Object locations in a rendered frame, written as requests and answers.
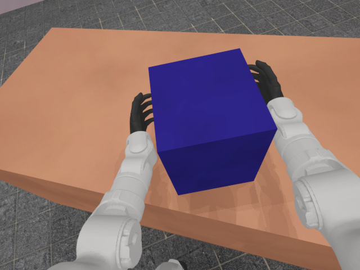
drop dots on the carton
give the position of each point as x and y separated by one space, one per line
212 125

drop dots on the right robot hand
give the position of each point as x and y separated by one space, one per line
267 81

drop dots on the left robot upper arm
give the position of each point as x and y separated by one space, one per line
107 242

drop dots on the right robot upper arm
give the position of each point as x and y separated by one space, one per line
330 203

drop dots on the right robot forearm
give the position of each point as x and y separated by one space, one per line
297 146

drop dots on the left robot forearm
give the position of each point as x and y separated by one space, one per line
132 181

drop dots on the left robot hand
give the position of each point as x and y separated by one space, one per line
137 116

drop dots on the left robot shin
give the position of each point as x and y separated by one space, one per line
174 261

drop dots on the pedestal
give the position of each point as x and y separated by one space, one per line
65 119

